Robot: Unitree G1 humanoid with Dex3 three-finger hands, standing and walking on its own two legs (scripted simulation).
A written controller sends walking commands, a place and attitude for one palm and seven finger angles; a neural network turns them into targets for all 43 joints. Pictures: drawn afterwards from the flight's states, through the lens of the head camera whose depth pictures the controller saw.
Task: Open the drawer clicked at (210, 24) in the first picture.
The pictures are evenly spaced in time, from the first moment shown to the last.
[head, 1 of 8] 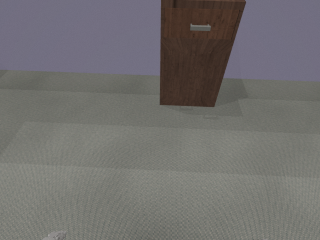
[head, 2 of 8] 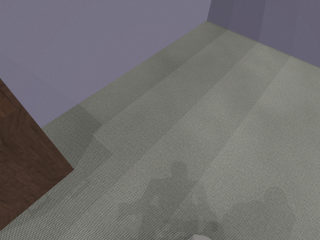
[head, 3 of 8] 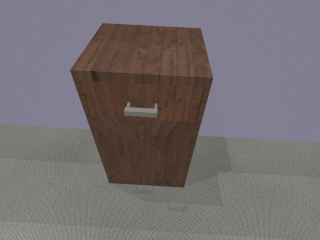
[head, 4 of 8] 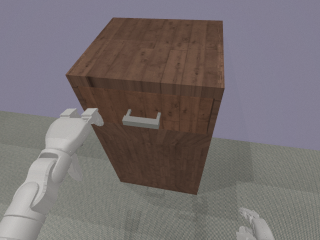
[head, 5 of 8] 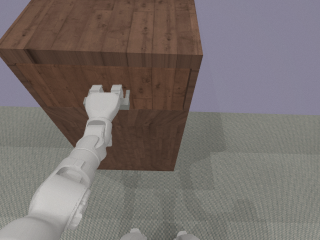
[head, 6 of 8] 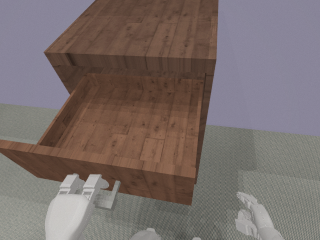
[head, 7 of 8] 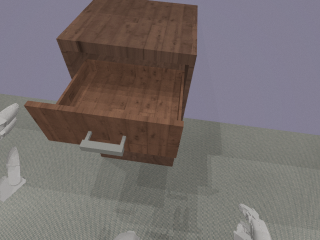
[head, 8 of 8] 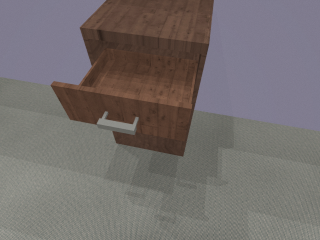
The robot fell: no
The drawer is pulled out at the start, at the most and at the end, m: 0.00 0.30 0.28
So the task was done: yes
